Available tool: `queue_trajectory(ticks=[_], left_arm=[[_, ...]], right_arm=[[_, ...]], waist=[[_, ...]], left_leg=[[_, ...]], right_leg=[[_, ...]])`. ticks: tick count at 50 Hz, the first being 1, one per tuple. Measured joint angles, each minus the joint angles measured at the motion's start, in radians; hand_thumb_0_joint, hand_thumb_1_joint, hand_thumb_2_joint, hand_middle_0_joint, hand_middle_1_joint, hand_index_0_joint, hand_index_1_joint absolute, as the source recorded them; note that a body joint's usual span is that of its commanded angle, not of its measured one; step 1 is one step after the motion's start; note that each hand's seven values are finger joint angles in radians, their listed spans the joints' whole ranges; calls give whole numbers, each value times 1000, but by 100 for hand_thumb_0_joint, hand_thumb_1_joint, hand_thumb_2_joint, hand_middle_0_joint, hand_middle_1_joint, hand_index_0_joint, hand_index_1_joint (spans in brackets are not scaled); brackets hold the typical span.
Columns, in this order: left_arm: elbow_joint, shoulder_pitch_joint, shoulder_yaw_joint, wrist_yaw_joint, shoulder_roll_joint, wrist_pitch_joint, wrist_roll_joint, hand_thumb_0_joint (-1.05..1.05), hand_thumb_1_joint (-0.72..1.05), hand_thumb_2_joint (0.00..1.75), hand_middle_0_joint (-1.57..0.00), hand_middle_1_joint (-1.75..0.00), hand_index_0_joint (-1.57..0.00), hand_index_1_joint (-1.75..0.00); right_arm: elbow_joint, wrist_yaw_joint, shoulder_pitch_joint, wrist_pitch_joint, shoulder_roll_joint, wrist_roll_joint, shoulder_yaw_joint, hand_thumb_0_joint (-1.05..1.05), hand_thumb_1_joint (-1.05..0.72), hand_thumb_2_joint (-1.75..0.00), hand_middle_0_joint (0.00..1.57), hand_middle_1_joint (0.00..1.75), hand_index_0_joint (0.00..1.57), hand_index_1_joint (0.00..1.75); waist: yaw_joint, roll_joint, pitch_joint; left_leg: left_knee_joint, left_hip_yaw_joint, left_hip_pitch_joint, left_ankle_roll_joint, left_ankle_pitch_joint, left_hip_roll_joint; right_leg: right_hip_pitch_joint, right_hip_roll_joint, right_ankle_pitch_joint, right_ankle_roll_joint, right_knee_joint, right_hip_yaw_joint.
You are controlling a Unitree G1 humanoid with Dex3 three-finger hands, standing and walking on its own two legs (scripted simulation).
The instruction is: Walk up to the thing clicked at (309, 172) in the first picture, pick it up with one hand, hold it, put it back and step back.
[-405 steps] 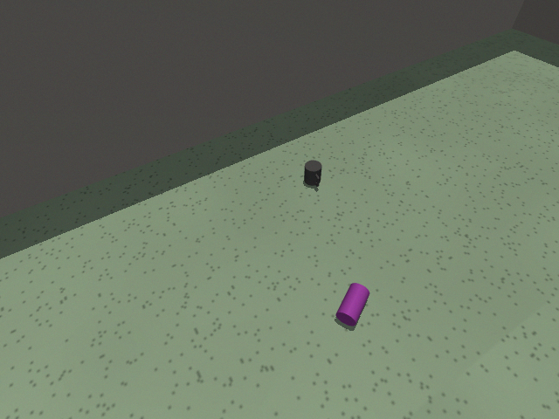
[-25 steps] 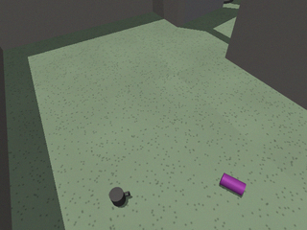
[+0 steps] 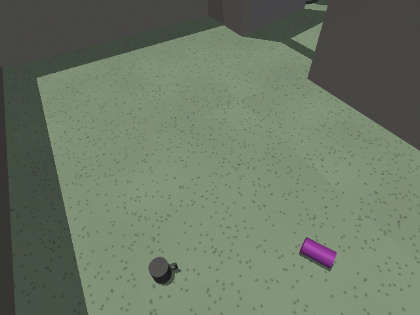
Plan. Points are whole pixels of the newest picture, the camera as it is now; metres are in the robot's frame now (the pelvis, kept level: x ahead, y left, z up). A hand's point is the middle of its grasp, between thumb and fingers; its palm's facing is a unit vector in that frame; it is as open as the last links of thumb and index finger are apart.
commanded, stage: stand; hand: left
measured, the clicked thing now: (164, 269) +0.44 +0.27 -0.73
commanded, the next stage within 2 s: walk up in 0.14 s
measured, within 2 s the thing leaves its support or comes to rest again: neither
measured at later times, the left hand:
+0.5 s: hand out of the picture +0.08 +0.30 -0.16, palm faces +0.03 -0.93 -0.37, open 7.4 cm
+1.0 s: hand out of the picture +0.06 +0.31 -0.16, palm faces +0.07 -0.92 -0.39, open 7.4 cm
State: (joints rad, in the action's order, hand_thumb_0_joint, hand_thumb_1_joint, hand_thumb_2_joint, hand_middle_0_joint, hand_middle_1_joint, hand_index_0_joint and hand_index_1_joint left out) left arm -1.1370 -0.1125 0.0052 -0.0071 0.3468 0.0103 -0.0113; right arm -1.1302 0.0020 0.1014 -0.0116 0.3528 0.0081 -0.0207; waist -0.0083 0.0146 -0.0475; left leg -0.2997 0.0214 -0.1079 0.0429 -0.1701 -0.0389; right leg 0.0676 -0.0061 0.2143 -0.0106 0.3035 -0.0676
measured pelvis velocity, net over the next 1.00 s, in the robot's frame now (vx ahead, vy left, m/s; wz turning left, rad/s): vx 0.01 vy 0.03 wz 0.06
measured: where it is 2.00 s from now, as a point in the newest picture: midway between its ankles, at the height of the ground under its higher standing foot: outside the picture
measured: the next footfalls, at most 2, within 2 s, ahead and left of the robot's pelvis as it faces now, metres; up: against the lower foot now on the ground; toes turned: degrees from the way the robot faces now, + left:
none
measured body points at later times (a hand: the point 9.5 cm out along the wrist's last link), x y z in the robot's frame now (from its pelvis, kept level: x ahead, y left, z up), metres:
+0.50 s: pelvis +0.01 +0.03 -0.01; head +0.02 +0.04 +0.44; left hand +0.08 +0.35 -0.13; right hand +0.08 -0.27 -0.13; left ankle +0.00 +0.15 -0.75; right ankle -0.03 -0.11 -0.75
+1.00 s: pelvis +0.01 +0.03 -0.01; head +0.02 +0.03 +0.44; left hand +0.06 +0.36 -0.13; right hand +0.14 -0.26 -0.13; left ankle +0.00 +0.15 -0.75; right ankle -0.03 -0.11 -0.75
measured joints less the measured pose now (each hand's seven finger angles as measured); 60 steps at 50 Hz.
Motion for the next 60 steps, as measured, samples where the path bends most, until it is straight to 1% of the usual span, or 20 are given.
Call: queue_trajectory(ticks=[7,13,16,18,21,24,28,34,43,52,60], left_arm=[[2,1,0,1,0,1,1,0,90,89,-21,-30,-21,-30],[33,-14,29,3,-8,16,-14,0,90,89,-21,-30,-21,-30],[51,-25,38,5,-3,11,-21,0,90,89,-21,-30,-21,-30],[60,-29,43,5,7,5,-22,0,90,89,-21,-30,-21,-30],[69,-22,44,6,27,-1,-14,0,90,89,-21,-30,-21,-30],[76,-16,39,9,39,3,-10,0,90,89,-21,-30,-21,-30],[80,-13,27,11,40,6,-9,0,90,89,-21,-30,-21,-30],[83,-18,17,13,29,10,-11,0,90,89,-21,-30,-21,-30],[84,-29,20,14,26,16,-14,0,90,89,-21,-30,-21,-30],[94,-38,28,13,36,7,-15,0,90,89,-21,-30,-21,-30],[101,-43,28,10,35,9,-16,0,90,89,-21,-30,-21,-30]], right_arm=[[1,0,0,0,0,0,1,0,-90,-90,20,30,20,30],[24,10,22,28,17,11,34,0,-90,-90,20,30,20,30],[36,15,39,35,24,17,46,0,-90,-90,20,30,20,30],[43,20,50,34,20,21,51,0,-90,-90,20,30,20,30],[52,25,61,27,4,22,49,0,-90,-90,20,30,20,30],[63,25,58,26,-12,19,44,0,-90,-90,20,30,20,30],[82,22,43,28,-19,14,47,0,-90,-90,20,30,20,30],[100,22,24,33,-13,10,53,0,-90,-90,20,30,20,30],[109,28,0,37,-1,7,53,0,-90,-90,20,30,20,30],[114,35,-6,42,10,8,52,0,-90,-90,20,30,20,30],[118,34,-3,44,8,6,48,0,-90,-90,20,30,20,30]], waist=[[0,0,1],[-5,18,2],[-8,19,6],[-10,3,4],[-13,-24,-4],[-14,-35,-16],[-7,-30,-28],[-5,-14,-24],[-14,0,-18],[-22,-10,-28],[-20,-11,-33]], left_leg=[[-2,-1,3,0,-1,-1],[-92,9,-24,-11,-50,2],[-141,12,-38,-20,-79,13],[-142,6,-34,-30,-84,30],[-125,2,-27,-44,-77,50],[-115,1,-26,-50,-72,53],[-111,4,-29,-53,-69,56],[-128,12,-35,-58,-78,64],[-149,30,-41,-55,-87,67],[-171,43,-49,-58,-93,78],[-178,57,-60,-56,-90,77]], right_leg=[[-4,1,-1,0,-1,2],[-5,-1,25,2,38,-7],[3,-14,51,10,77,-10],[9,-31,67,21,103,-6],[17,-52,76,35,117,-2],[12,-55,68,41,101,-2],[6,-57,57,45,82,-5],[5,-65,66,50,91,-14],[-1,-67,79,48,104,-32],[4,-78,96,50,135,-46],[4,-75,91,48,129,-60]])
